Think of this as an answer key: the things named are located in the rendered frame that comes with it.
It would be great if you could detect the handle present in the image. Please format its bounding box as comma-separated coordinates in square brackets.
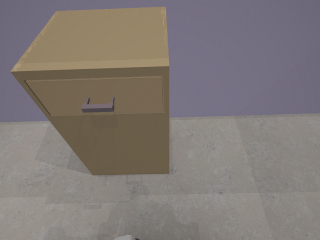
[81, 97, 115, 113]

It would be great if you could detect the cabinet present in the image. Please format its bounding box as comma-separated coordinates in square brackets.
[10, 6, 170, 176]

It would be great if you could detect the drawer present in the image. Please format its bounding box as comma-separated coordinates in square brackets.
[26, 76, 163, 115]

